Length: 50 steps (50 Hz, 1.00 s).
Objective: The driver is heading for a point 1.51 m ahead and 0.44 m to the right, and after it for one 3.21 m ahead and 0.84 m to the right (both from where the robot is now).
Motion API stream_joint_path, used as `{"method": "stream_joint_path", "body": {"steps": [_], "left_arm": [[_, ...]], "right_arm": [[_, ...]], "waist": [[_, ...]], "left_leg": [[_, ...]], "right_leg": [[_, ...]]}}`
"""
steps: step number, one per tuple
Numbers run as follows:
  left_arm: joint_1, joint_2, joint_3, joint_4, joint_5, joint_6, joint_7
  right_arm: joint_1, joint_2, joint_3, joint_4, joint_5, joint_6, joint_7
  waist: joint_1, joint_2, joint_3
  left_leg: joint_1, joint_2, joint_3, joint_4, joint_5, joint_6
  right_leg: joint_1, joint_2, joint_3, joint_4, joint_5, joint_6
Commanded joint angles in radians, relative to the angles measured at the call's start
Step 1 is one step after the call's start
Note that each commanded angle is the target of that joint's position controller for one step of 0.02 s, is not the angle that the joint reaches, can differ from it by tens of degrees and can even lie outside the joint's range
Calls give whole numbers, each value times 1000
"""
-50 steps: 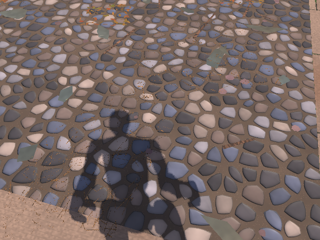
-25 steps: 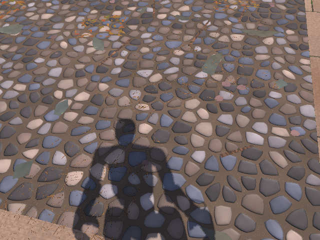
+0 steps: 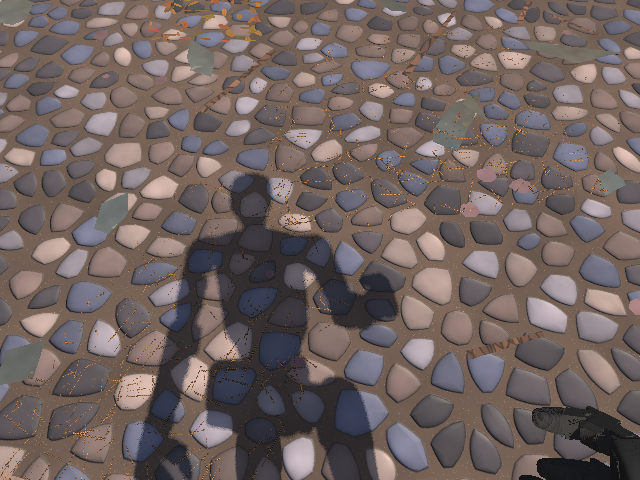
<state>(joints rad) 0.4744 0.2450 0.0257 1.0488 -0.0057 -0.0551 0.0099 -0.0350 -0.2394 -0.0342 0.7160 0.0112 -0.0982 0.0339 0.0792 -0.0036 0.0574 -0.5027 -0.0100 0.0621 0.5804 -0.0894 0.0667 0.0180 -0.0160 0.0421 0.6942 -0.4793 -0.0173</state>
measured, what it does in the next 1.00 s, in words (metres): walks ahead, turning right: right foot, then left foot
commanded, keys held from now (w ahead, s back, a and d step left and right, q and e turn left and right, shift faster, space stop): w+e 0.54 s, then e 0.34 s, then no key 0.12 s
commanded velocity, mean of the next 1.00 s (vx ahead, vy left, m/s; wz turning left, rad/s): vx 0.36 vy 0.00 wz -0.49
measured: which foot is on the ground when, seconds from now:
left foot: down 0.00-0.52, up 0.54-0.94, down 0.96-1.00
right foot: up 0.00-0.48, down 0.50-0.96, up 0.98-1.00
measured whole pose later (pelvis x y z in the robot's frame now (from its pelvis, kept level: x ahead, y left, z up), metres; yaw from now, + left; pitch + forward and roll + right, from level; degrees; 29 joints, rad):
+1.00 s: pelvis +0.51 -0.10 +0.01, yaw -32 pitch +2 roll +0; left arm 0.23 0.31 0.08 0.68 0.00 0.01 0.04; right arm 0.07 -0.27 -0.05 0.75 -0.03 -0.08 0.00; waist 0.03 -0.01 0.02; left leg -0.45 -0.04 -0.03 0.51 -0.09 0.02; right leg -0.27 0.13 0.20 0.73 -0.48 -0.04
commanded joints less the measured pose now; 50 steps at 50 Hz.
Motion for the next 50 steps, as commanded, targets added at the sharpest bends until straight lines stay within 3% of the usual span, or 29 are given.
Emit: {"method": "stream_joint_path", "body": {"steps": [1,2,3,4,6,10,15,18,20,22,23,24,25,26,27,28,29,30,31,32,34,38,41,43,46,47,48,49,50], "left_arm": [[-6,144,28,-104,-46,-50,-10],[-84,155,34,-128,-56,-53,-5],[-114,130,36,-135,-45,-48,4],[-96,111,43,-128,-33,-32,10],[-53,57,41,-121,-31,-1,9],[-159,71,52,-192,-20,22,14],[-335,49,38,-265,-12,0,-27],[-436,42,28,-325,-13,-2,-49],[-472,52,29,-364,-16,-1,-63],[-448,82,42,-388,-18,3,-73],[-389,109,57,-386,-19,7,-74],[-266,150,81,-363,-24,9,-71],[-91,219,119,-321,-25,13,-55],[-17,344,151,-306,-26,21,-33],[-27,334,137,-344,-17,5,-39],[-52,255,111,-349,-1,-6,-45],[-121,223,101,-359,3,-15,-44],[-202,191,92,-377,-2,-16,-42],[-254,165,84,-396,1,-13,-37],[-274,159,81,-410,7,-10,-32],[-273,188,88,-413,6,-8,-22],[-244,207,96,-409,-12,20,9],[-225,210,96,-410,-13,45,24],[-215,206,95,-409,-11,56,28],[-242,183,85,-421,-6,60,36],[-265,169,79,-425,-8,58,36],[-245,129,66,-434,3,52,34],[-147,83,51,-439,21,46,34],[-58,111,51,-434,7,49,31]], "right_arm": [[379,-174,-57,67,-5,5,-14],[297,-140,-47,62,-1,0,-15],[238,-114,-41,68,-6,-9,-9],[199,-84,-34,74,-16,-20,-4],[178,-70,-35,97,-21,-31,0],[202,-114,-47,139,-27,-41,-17],[261,-166,-55,157,-21,-26,-45],[332,-188,-62,180,-7,-3,-50],[355,-200,-67,188,2,17,-50],[335,-226,-75,177,5,34,-53],[322,-241,-79,169,6,43,-56],[306,-247,-79,162,7,53,-60],[299,-235,-72,150,6,53,-63],[381,-113,-34,105,-30,34,-53],[366,-91,-14,75,-14,-13,-36],[219,-178,-38,44,29,-42,-25],[189,-174,-35,29,35,-54,-26],[204,-172,-39,49,13,-51,-36],[223,-186,-49,58,-6,-37,-43],[239,-184,-53,57,-12,-18,-43],[259,-148,-48,50,-23,9,-47],[163,-115,-32,11,-25,26,-54],[83,-122,-29,-14,-15,28,-42],[56,-138,-34,-26,-13,29,-36],[101,-173,-50,-17,-19,15,-28],[139,-172,-52,-8,-24,5,-28],[165,-205,-58,-11,-43,-4,-33],[176,-251,-61,-24,-68,0,-41],[222,-219,-58,3,-62,16,-40]], "waist": [[-193,175,-295],[-162,118,-165],[-126,63,-94],[-87,81,-72],[-52,95,-51],[-48,64,15],[-108,18,36],[-149,4,58],[-152,15,58],[-116,52,11],[-77,77,-38],[-4,83,-107],[83,48,-197],[29,-194,-299],[6,-204,-456],[53,-100,-358],[15,-60,-236],[-39,18,-164],[-76,13,-133],[-99,1,-128],[-119,-3,-130],[-95,-65,-152],[-60,-101,-171],[-51,-111,-164],[-77,-137,-156],[-106,-132,-157],[-104,-71,-205],[-52,128,-276],[-30,305,-344]], "left_leg": [[790,403,-692,-308,-352,202],[619,366,-523,-335,-289,163],[474,325,-408,-376,-190,139],[387,280,-300,-406,-116,114],[291,255,-194,-454,-58,117],[280,255,-68,-503,22,133],[371,241,67,-502,115,110],[507,277,97,-461,160,104],[594,301,114,-404,251,91],[634,306,145,-291,550,67],[638,301,158,-183,723,54],[602,281,176,-7,815,35],[450,239,189,244,702,-7],[31,114,176,625,-12,-70],[-202,-45,-70,834,-519,-83],[-304,9,-158,858,-454,-59],[-301,51,-149,793,-372,-45],[-236,93,-142,711,-321,-54],[-158,118,-138,651,-295,-66],[-96,122,-137,624,-279,-78],[-55,101,-113,537,-232,-113],[-31,37,-99,262,-50,-150],[18,-2,-108,98,72,-151],[21,-14,-130,37,52,-146],[68,-9,-146,-67,17,-108],[142,2,-132,-155,118,-82],[280,99,-199,-177,357,-35],[504,291,-396,-126,779,84],[580,459,-663,-173,723,264]], "right_leg": [[-702,3,114,672,-27,-29],[-701,-51,76,646,65,-38],[-662,-87,64,588,134,-36],[-597,-119,73,538,182,-36],[-533,-135,67,513,208,-30],[-668,-144,90,394,350,-9],[-681,-119,-2,88,568,-4],[-737,-109,-41,-10,537,-21],[-755,-92,-70,-46,457,-42],[-663,-36,-126,-61,356,-75],[-569,6,-157,-54,304,-97],[-404,54,-176,-82,299,-128],[-122,73,-129,-142,349,-171],[257,-185,316,-155,311,-310],[421,-341,817,-357,165,-452],[367,-320,706,-406,291,-382],[218,-286,532,-384,495,-342],[57,-235,388,-368,686,-303],[-64,-201,298,-372,803,-281],[-141,-177,262,-385,867,-272],[-222,-145,196,-391,998,-273],[-253,-76,132,-346,986,-221],[-242,-72,176,-313,844,-177],[-213,-89,240,-277,768,-167],[-161,-105,330,-193,676,-148],[-169,-77,325,-140,637,-124],[-208,-12,286,-28,540,-83],[-376,103,197,174,95,-28],[-510,145,150,360,-263,28]]}}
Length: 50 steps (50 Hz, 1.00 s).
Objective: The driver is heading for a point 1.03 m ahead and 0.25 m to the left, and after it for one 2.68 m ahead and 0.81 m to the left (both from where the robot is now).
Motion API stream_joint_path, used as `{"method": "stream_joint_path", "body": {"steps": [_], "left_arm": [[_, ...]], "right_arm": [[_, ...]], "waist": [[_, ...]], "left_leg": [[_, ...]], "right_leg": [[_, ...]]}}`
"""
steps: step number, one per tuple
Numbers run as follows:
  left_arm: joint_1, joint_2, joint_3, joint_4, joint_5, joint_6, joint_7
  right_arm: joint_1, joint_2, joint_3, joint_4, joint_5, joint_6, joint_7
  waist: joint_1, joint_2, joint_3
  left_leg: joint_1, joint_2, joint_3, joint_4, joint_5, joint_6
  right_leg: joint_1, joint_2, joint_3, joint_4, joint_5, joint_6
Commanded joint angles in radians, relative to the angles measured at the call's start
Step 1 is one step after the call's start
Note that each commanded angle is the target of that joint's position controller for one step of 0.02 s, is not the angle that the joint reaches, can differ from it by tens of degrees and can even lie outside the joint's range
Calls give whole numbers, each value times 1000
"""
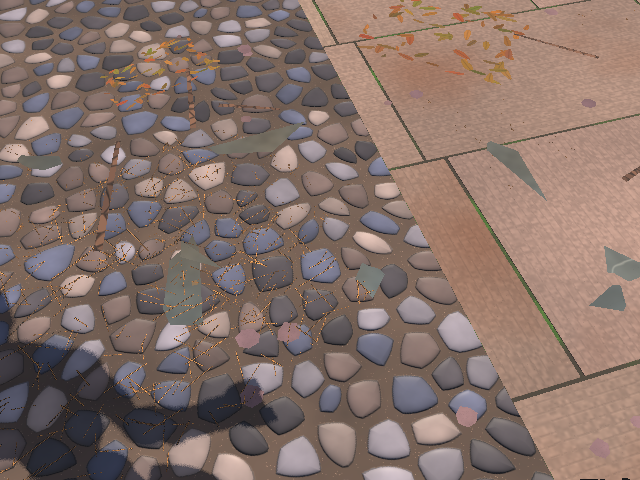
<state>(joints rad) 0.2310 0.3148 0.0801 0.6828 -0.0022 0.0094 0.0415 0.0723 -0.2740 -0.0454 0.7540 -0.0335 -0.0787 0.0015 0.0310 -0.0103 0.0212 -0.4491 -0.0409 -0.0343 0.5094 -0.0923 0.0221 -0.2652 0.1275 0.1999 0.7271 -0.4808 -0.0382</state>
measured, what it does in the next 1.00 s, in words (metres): walks ahead, turning left: right foot, then left foot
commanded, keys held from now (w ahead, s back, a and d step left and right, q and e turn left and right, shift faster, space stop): no key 0.28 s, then q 0.06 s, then w+q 0.66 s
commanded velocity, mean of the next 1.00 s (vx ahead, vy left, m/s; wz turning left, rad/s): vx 0.24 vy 0.00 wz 0.21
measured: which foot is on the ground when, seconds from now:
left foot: down 0.00-0.38, up 0.40-0.66, down 0.68-1.00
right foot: up 0.00-0.28, down 0.30-0.68, up 0.70-1.00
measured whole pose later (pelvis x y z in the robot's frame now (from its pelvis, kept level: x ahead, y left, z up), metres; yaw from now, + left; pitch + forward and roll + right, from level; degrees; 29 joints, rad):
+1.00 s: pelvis +0.25 +0.08 +0.02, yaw +18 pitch +2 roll -1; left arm 0.08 0.29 0.06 0.65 0.00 -0.10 -0.01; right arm 0.37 -0.26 -0.04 0.78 0.02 -0.05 -0.01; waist -0.07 -0.03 0.02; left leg -0.08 -0.08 -0.11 0.32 -0.26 0.08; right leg -0.66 -0.06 0.07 0.67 0.02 0.05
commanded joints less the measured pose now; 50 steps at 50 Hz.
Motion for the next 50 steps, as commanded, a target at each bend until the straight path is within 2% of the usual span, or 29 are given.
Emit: {"method": "stream_joint_path", "body": {"steps": [1,2,3,6,8,10,13,14,15,16,17,18,20,22,24,26,28,31,33,34,35,36,37,38,39,40,43,47,50], "left_arm": [[183,132,18,-39,-4,-3,0],[101,157,29,-38,-8,15,4],[68,144,29,-35,-8,33,9],[60,65,6,-35,-5,46,4],[45,25,-11,-31,0,35,1],[22,32,-12,-30,-1,28,-3],[58,37,-7,1,2,25,-10],[42,51,-6,-5,13,24,-12],[39,80,-5,-16,30,23,-8],[16,114,3,2,33,22,-11],[-6,55,-8,-6,36,12,-17],[0,51,-9,-6,41,4,-17],[32,119,14,-8,28,-9,-8],[103,154,30,4,10,-28,8],[115,113,21,11,3,-53,17],[80,100,21,6,-7,-65,13],[46,121,31,1,-3,-67,0],[40,150,45,7,-17,-63,-19],[30,141,42,8,-22,-60,-24],[42,107,29,9,-10,-62,-24],[13,43,7,-32,17,-70,-22],[4,-19,-14,-102,10,-98,-16],[-40,71,2,-92,-37,-123,-26],[-73,105,9,-96,-47,-138,-35],[-68,104,10,-79,-24,-144,-32],[-59,104,16,-69,3,-145,-30],[-52,79,17,-67,16,-128,-41],[-186,26,-6,-105,14,-124,-44],[-289,19,-13,-130,-3,-131,-60]], "right_arm": [[84,-136,-33,-55,13,3,-1],[64,-113,-26,-61,22,13,1],[37,-104,-19,-63,22,24,3],[-25,-107,-15,-55,16,48,-2],[-12,-107,-16,-42,17,56,-5],[24,-126,-21,-26,23,60,-8],[20,-124,-15,-15,37,67,-9],[51,-108,-8,-2,39,64,-7],[66,-75,6,5,26,54,1],[90,-46,9,4,21,47,10],[41,-67,7,7,17,46,11],[18,-84,1,4,24,49,8],[18,-104,-11,8,43,57,-3],[-37,-120,-23,-31,61,49,6],[-21,-102,-29,-36,72,41,17],[-18,-77,-21,-32,67,33,32],[-16,-56,-10,-31,59,31,49],[27,-76,-13,-26,62,39,61],[144,-106,-32,9,59,45,55],[261,-157,-61,36,67,47,46],[393,-275,-96,48,70,47,27],[407,-354,-95,15,53,26,35],[367,-274,-75,5,48,7,39],[325,-220,-59,-4,47,-3,37],[273,-190,-49,-19,48,-3,35],[222,-170,-41,-36,44,3,30],[204,-168,-39,-59,39,6,10],[254,-181,-49,-40,54,11,-15],[308,-186,-54,-22,62,18,-23]], "waist": [[0,190,-267],[-23,122,-207],[-23,94,-160],[4,143,-93],[-17,177,-114],[-43,189,-141],[-13,168,-128],[-17,146,-114],[-29,72,-113],[-84,-100,-82],[-55,-109,-54],[-39,-112,-31],[-9,-176,27],[36,-209,90],[28,-156,110],[25,-104,89],[21,-93,50],[3,-100,24],[-62,-66,-8],[-116,-15,-66],[-166,222,-114],[-133,378,-200],[-150,206,-144],[-132,161,-69],[-100,69,-31],[-71,54,-6],[-41,79,-8],[-73,74,19],[-112,96,33]], "left_leg": [[475,460,-573,-127,503,311],[429,395,-457,-123,356,262],[355,343,-376,-145,247,228],[179,227,-203,-210,88,176],[194,208,-158,-204,116,180],[239,234,-180,-191,103,197],[191,225,-177,-169,-48,162],[142,205,-169,-168,-128,115],[64,171,-137,-130,-207,54],[100,75,-26,-103,-250,-1],[171,61,-8,-58,-190,-32],[154,37,6,-20,-204,-34],[25,-17,63,122,-311,-20],[-168,47,26,342,-370,13],[-339,106,-46,465,-392,29],[-332,132,-24,395,-325,23],[-182,125,44,301,-259,7],[19,79,121,183,-188,2],[213,11,180,105,-156,28],[376,-9,153,80,-159,61],[538,193,-207,-48,-207,159],[676,385,-816,-296,-461,349],[660,416,-796,-337,-546,350],[592,385,-674,-307,-496,314],[501,339,-557,-284,-386,272],[414,294,-459,-286,-277,245],[328,222,-314,-321,-37,237],[271,159,-203,-310,88,203],[253,162,-225,-295,39,189]], "right_leg": [[-262,-45,16,438,-230,79],[-293,-63,-7,500,-166,99],[-292,-74,-23,498,-123,110],[-159,-106,-104,301,-20,121],[-85,-118,-151,130,-8,119],[-40,-126,-157,2,56,108],[92,-112,-189,-259,254,64],[142,-131,-160,-312,304,37],[213,-226,-60,-334,356,-1],[84,-263,-27,-332,209,-46],[-8,-247,-38,-374,58,-48],[-26,-234,-47,-404,-74,-35],[-1,-290,23,-467,-212,-62],[62,-455,187,-542,-234,-159],[194,-502,208,-550,-109,-189],[257,-465,88,-550,59,-154],[202,-409,-54,-538,197,-124],[117,-383,-158,-493,186,-107],[32,-362,-222,-348,246,-75],[-29,-327,-289,-148,364,-36],[-234,-241,-375,258,248,54],[-530,-65,-201,504,-139,87],[-635,-138,-98,597,-74,59],[-663,-181,-108,574,22,23],[-611,-219,-113,514,102,11],[-545,-241,-112,420,169,14],[-449,-223,-143,294,299,50],[-386,-167,-164,-14,503,94],[-315,-132,-169,-158,581,99]]}}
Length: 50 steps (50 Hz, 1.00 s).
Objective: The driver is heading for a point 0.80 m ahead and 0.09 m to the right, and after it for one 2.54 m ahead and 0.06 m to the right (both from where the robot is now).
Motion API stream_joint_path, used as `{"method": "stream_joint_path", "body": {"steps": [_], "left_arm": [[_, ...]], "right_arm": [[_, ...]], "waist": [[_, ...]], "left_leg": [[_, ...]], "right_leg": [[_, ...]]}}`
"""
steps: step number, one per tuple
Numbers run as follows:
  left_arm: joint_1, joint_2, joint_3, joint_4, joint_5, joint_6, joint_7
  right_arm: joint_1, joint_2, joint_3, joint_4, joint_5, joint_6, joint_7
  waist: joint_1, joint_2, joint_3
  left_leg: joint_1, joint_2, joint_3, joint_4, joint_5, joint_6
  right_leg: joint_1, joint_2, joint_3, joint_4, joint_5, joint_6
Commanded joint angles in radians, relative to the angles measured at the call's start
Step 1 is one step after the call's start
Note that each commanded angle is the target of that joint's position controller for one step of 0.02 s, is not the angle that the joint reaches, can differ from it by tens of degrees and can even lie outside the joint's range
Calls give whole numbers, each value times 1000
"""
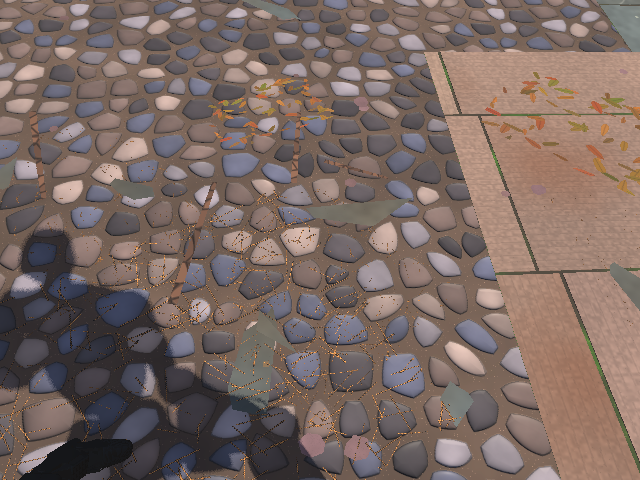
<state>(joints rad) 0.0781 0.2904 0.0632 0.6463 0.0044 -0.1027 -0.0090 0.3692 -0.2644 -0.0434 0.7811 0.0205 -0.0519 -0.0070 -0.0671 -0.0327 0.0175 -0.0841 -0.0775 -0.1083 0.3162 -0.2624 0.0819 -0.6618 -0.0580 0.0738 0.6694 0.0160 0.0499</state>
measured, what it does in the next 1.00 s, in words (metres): walks ahead: right foot, then left foot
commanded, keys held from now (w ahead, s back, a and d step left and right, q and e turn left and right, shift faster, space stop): w+q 0.12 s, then w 0.32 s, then w+e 0.56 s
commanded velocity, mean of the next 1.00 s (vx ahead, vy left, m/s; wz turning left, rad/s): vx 0.49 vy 0.00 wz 0.00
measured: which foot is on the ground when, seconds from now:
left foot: down 0.00-0.16, up 0.18-0.62, down 0.64-1.00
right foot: up 0.00-0.14, down 0.16-0.66, up 0.68-1.00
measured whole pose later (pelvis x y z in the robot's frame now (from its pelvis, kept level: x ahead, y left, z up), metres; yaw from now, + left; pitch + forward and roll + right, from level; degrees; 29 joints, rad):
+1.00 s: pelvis +0.54 +0.07 +0.00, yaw -4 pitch +1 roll +2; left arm 0.15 0.30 0.06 0.71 -0.02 -0.03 -0.03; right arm 0.33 -0.28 -0.07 0.83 -0.01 -0.09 0.00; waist -0.07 -0.04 0.03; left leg 0.00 -0.02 0.20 0.24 -0.25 0.01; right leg -0.69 -0.10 0.04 0.80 -0.01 0.00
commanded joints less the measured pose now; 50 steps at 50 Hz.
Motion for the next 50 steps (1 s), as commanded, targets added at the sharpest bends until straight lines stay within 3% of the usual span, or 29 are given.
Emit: {"method": "stream_joint_path", "body": {"steps": [1,4,6,7,8,9,10,11,12,13,14,15,18,21,24,26,28,30,31,32,33,34,35,36,37,39,43,47,50], "left_arm": [[-157,51,5,-100,-13,-23,-15],[-159,84,17,-104,-16,-34,-24],[-98,109,29,-92,-17,-39,-21],[4,134,44,-65,-14,-43,-15],[138,165,55,-45,1,-45,-9],[284,234,71,-27,20,-41,-4],[333,225,70,16,11,-32,-20],[297,134,48,9,-10,-27,-19],[232,103,37,7,-12,-19,-14],[189,95,30,10,-2,-13,-13],[166,79,23,17,6,-12,-13],[155,70,19,23,11,-15,-12],[165,88,24,54,-8,-26,-11],[180,131,34,75,-15,-20,-6],[227,151,35,100,-29,-5,-4],[277,166,37,122,-36,6,-3],[294,177,40,133,-39,18,1],[289,188,43,139,-37,31,7],[286,175,36,139,-34,34,9],[286,131,19,132,-22,32,8],[328,37,-9,97,-6,22,9],[390,21,-19,90,-30,11,13],[343,120,10,94,-53,12,14],[273,134,16,76,-54,16,13],[242,124,17,72,-41,23,14],[252,94,21,77,-36,47,10],[208,54,16,52,-29,74,8],[101,32,4,15,-26,66,-15],[-6,23,-5,-27,-25,64,-35]], "right_arm": [[27,-195,-57,-44,12,-6,-15],[36,-193,-63,-40,14,5,-22],[23,-196,-70,-47,9,13,-22],[8,-180,-65,-55,3,14,-19],[0,-143,-49,-70,-8,14,-12],[88,-66,-25,-88,-18,8,-12],[192,-46,-11,-81,12,-2,-8],[117,-146,-32,-67,27,-3,-6],[-1,-179,-39,-92,20,-4,-5],[-70,-167,-37,-112,3,-8,-5],[-94,-151,-38,-121,-5,-11,0],[-80,-131,-36,-120,-2,-10,5],[-87,-82,-20,-121,-7,-3,10],[-181,-61,-3,-146,-18,-13,17],[-294,-55,4,-170,-15,-28,26],[-348,-67,1,-190,-7,-36,33],[-370,-90,-9,-203,-3,-44,41],[-320,-118,-23,-193,-2,-51,42],[-234,-145,-40,-168,-5,-52,36],[-95,-195,-63,-139,-16,-53,25],[45,-282,-84,-131,-42,-46,14],[85,-275,-82,-113,-38,-35,19],[44,-198,-59,-111,-26,-35,22],[-14,-158,-46,-112,-19,-35,22],[-79,-130,-37,-111,-25,-38,25],[-152,-93,-31,-102,-34,-52,27],[-161,-117,-48,-65,-35,-73,17],[-138,-152,-59,-37,-31,-63,4],[-91,-182,-69,-12,-20,-49,-2]], "waist": [[-19,117,37],[-2,133,31],[33,163,6],[86,163,-57],[151,145,-187],[155,-38,-366],[115,-308,-434],[140,-171,-285],[146,-71,-146],[127,-9,-70],[102,-9,-31],[76,-40,-28],[58,-54,-11],[81,-30,11],[122,-23,28],[138,-27,33],[128,-37,33],[82,-50,10],[33,-43,-38],[-33,-20,-138],[-61,165,-305],[-44,361,-396],[-48,242,-269],[-31,197,-162],[1,149,-100],[54,170,-39],[75,106,4],[42,84,34],[2,66,70]], "left_leg": [[-97,210,-174,-88,201,128],[-9,247,-246,-16,225,106],[23,253,-272,55,347,87],[26,217,-241,156,485,66],[-46,163,-202,351,477,37],[-320,48,-116,691,194,-20],[-568,-19,-89,926,-328,-58],[-656,47,-110,1009,-264,-59],[-667,83,-63,998,-175,-59],[-643,114,-39,957,-117,-57],[-612,142,-36,904,-80,-55],[-568,162,-29,866,-62,-54],[-558,186,13,742,-37,-68],[-558,198,41,549,115,-83],[-476,163,78,358,249,-92],[-444,140,80,289,279,-96],[-417,127,67,230,252,-83],[-317,110,77,176,207,-63],[-178,94,94,147,188,-42],[40,153,53,162,195,-6],[392,402,-245,175,133,91],[464,514,-584,32,-68,173],[366,479,-519,-5,-174,145],[248,447,-374,-21,-144,118],[131,407,-279,-54,-62,107],[-13,354,-129,-118,80,94],[-47,353,37,-175,277,112],[-17,328,178,-190,319,91],[38,348,233,-189,320,81]], "right_leg": [[93,59,-33,-128,91,6],[123,60,0,-191,47,-23],[211,68,-14,-202,-46,-54],[349,79,-47,-235,-39,-84],[592,6,1,-202,-43,-137],[966,-212,314,-178,-153,-255],[1100,-349,719,-331,-398,-345],[992,-317,666,-376,-557,-306],[839,-277,504,-391,-489,-273],[702,-239,402,-413,-359,-266],[616,-204,327,-438,-261,-265],[565,-180,276,-461,-211,-263],[506,-169,183,-518,-114,-291],[494,-155,98,-547,-55,-290],[471,-121,38,-534,-20,-263],[497,-138,58,-511,-29,-254],[541,-164,94,-471,-47,-235],[560,-173,114,-401,-20,-209],[540,-139,92,-303,70,-184],[455,-79,47,-103,53,-147],[154,37,-37,263,-229,-80],[-40,91,11,497,-609,-60],[-119,38,64,601,-558,-63],[-139,-1,39,603,-476,-68],[-104,-33,29,567,-401,-66],[-12,-74,35,506,-315,-60],[-40,-79,42,423,-192,-38],[-22,-65,-4,180,-3,-43],[-18,-54,-58,56,24,-64]]}}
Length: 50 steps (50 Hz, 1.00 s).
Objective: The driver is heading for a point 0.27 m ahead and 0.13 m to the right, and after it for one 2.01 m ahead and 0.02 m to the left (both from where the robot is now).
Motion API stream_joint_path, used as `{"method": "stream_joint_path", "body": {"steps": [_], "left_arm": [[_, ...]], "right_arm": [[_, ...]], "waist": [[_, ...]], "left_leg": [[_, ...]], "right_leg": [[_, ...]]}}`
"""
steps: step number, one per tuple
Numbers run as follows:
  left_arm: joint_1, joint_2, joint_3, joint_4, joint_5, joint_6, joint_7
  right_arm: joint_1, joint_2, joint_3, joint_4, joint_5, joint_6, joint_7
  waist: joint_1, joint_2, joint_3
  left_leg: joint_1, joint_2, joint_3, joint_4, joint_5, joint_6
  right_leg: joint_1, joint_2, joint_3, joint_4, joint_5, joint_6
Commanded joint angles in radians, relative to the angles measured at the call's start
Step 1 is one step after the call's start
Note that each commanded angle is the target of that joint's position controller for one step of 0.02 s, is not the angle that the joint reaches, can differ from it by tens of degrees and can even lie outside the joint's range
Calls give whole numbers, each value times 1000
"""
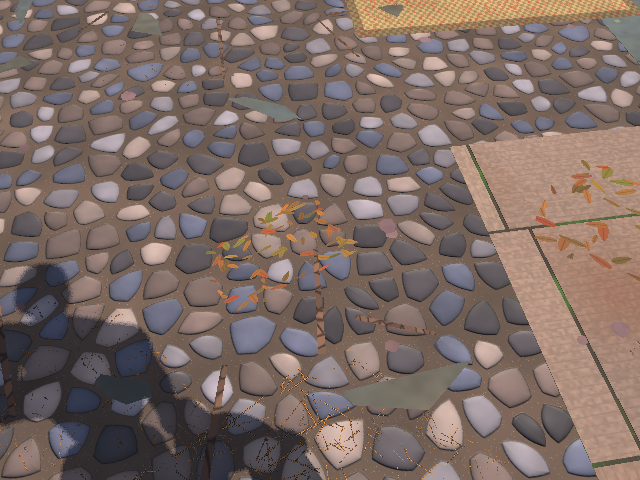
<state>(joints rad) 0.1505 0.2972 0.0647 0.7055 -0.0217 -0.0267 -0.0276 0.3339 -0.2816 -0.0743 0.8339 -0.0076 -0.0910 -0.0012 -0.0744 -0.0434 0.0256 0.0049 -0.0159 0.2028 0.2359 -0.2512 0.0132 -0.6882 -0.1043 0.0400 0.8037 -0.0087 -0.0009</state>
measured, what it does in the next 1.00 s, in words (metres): walks ahead: right foot, then left foot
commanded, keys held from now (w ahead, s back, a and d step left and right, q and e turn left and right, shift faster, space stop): w+e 0.10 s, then e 0.30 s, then q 0.60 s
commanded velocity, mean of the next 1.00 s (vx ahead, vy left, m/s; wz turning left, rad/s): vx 0.17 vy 0.00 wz -0.12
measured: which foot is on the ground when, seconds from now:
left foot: down 0.00-0.16, up 0.18-0.60, down 0.62-0.92, up 0.94-1.00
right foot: up 0.00-0.14, down 0.16-0.68, up 0.70-0.90, down 0.92-1.00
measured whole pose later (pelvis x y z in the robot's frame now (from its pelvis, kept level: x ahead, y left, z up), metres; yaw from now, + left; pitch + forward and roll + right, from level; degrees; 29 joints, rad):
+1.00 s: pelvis +0.27 -0.07 -0.01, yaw -4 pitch +2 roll +0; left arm 0.21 0.29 0.07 0.73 0.03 0.01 0.01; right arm 0.15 -0.32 -0.09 0.69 0.02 0.05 -0.03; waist 0.00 0.04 0.03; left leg -0.49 -0.06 -0.16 0.82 -0.43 -0.03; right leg -0.26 0.04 0.01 0.52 -0.28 -0.05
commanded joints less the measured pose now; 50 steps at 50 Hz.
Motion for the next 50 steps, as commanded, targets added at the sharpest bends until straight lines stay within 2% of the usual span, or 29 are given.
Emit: {"method": "stream_joint_path", "body": {"steps": [1,3,5,7,8,9,10,11,12,13,15,17,20,23,26,28,30,31,32,33,35,37,41,45,46,47,48,49,50], "left_arm": [[-104,19,-6,-101,0,-11,-21],[-138,31,-3,-128,-1,-10,-31],[-120,57,10,-142,1,-6,-36],[77,126,51,-102,8,-2,-30],[225,190,83,-67,12,2,-12],[219,317,100,-70,19,5,9],[219,293,87,-126,24,-6,2],[184,228,68,-129,25,-14,-5],[142,189,59,-119,10,-20,-4],[88,160,52,-121,0,-19,1],[26,144,44,-141,20,-12,11],[14,161,50,-134,27,-12,18],[25,181,56,-118,15,4,38],[12,141,36,-104,17,20,52],[27,89,8,-66,39,16,44],[28,84,-1,-41,49,7,33],[16,91,-4,-23,39,3,28],[55,99,-2,-10,37,0,31],[121,110,3,-3,53,-5,35],[162,105,5,3,52,-5,43],[72,90,4,-20,48,14,59],[34,76,8,-38,33,38,63],[13,70,15,-47,19,39,56],[105,44,19,-3,12,27,36],[127,79,32,2,19,31,35],[131,177,55,-10,41,40,44],[82,209,61,-31,80,36,40],[29,155,42,-63,84,23,45],[-26,116,31,-71,68,14,52]], "right_arm": [[-41,-172,-41,-57,13,-4,-8],[-24,-187,-47,-43,25,11,-8],[-30,-215,-55,-42,32,25,-12],[-62,-229,-58,-56,41,45,-21],[-59,-205,-47,-67,37,41,-25],[35,-58,-3,-122,-24,25,-16],[33,-108,6,-125,-7,-4,-4],[-80,-174,-14,-146,31,-13,1],[-123,-156,-5,-164,33,-17,-6],[-128,-152,-7,-150,12,-11,-18],[-107,-169,-17,-149,0,17,-25],[-82,-133,-9,-143,-6,38,-28],[-126,-106,2,-155,-11,51,-34],[-154,-91,12,-143,1,58,-22],[-204,-81,18,-148,6,54,-9],[-221,-96,12,-154,7,50,-3],[-206,-106,6,-158,2,44,2],[-220,-139,0,-170,-5,42,0],[-239,-198,-12,-190,-9,43,-5],[-238,-218,-22,-189,-3,53,-4],[-181,-157,-14,-179,12,70,-1],[-157,-167,-18,-182,8,73,-2],[-160,-204,-43,-192,18,81,-22],[-252,-185,-51,-223,43,137,-39],[-238,-163,-46,-229,43,143,-40],[-215,-105,-31,-241,30,141,-35],[-219,-131,-40,-262,22,125,-33],[-194,-190,-62,-237,17,116,-31],[-154,-199,-71,-206,22,120,-30]], "waist": [[2,76,71],[1,81,78],[33,109,39],[153,120,-74],[226,75,-157],[113,-229,-248],[150,-164,-487],[182,-41,-407],[153,1,-274],[115,55,-186],[57,23,-139],[35,14,-144],[43,-5,-161],[64,-39,-183],[94,-53,-161],[100,-65,-128],[74,-57,-101],[87,-25,-92],[140,59,-104],[162,162,-134],[104,230,-134],[86,269,-125],[65,219,-172],[118,206,-169],[115,163,-157],[91,-61,-117],[87,-226,-73],[72,-117,-57],[38,-53,-42]], "left_leg": [[-19,295,-67,-100,317,144],[50,312,-44,-60,386,129],[93,313,-11,48,677,108],[57,268,26,363,979,67],[-112,219,35,622,816,12],[-569,52,9,1013,-199,-69],[-673,-42,-243,1229,-447,-86],[-726,20,-310,1226,-361,-67],[-743,56,-292,1144,-279,-54],[-719,90,-284,1067,-222,-59],[-595,104,-289,991,-164,-66],[-551,87,-273,905,-140,-88],[-544,55,-270,756,-46,-114],[-495,65,-261,618,109,-117],[-410,83,-267,488,167,-96],[-372,75,-259,416,127,-66],[-299,54,-235,265,178,-23],[-266,76,-271,220,362,1],[-225,142,-351,257,624,37],[-193,176,-414,260,612,107],[-194,240,-575,194,454,191],[-182,276,-674,158,436,230],[-112,267,-690,152,470,208],[-260,148,-587,175,267,122],[-360,102,-550,216,114,78],[-558,-16,-425,413,-145,10],[-633,-67,-338,637,-350,-31],[-623,-24,-383,817,-331,-45],[-634,-21,-382,884,-274,-53]], "right_leg": [[1,-5,-34,-106,34,-23],[-3,9,-61,-147,-28,-49],[79,62,-115,-164,-126,-86],[345,160,-168,-221,-135,-133],[617,154,-100,-284,28,-171],[1004,-135,351,-246,356,-325],[1104,-288,725,-369,338,-479],[1034,-244,569,-390,414,-420],[898,-188,430,-388,424,-371],[759,-143,351,-404,414,-328],[557,-101,290,-454,441,-308],[478,-82,247,-462,521,-309],[452,-44,216,-443,506,-283],[460,-28,165,-440,382,-238],[458,-44,159,-445,278,-224],[466,-67,172,-424,242,-221],[466,-54,168,-373,176,-186],[472,-18,161,-347,91,-144],[459,52,122,-289,-39,-102],[421,127,40,-245,-170,-57],[369,164,-19,-150,-314,-3],[311,182,-6,-86,-449,-3],[244,160,51,-24,-531,14],[480,182,-18,-361,-237,15],[568,123,23,-424,-205,-14],[638,-98,268,-511,-220,-113],[517,-289,469,-564,-99,-254],[501,-287,433,-554,-30,-288],[507,-230,328,-525,13,-244]]}}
